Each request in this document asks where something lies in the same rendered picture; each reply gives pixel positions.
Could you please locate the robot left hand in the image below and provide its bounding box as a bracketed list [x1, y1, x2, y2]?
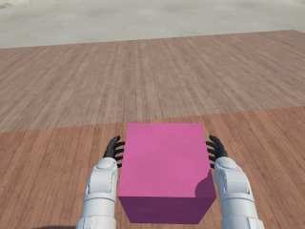
[103, 135, 126, 168]

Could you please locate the right robot forearm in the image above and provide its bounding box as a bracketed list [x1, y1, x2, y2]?
[214, 156, 265, 229]

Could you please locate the carton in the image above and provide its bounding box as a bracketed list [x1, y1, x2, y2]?
[117, 123, 216, 225]

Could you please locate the robot right hand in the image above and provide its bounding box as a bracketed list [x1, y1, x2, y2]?
[205, 135, 228, 169]

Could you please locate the left robot forearm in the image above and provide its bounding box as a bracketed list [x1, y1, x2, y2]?
[75, 157, 118, 229]

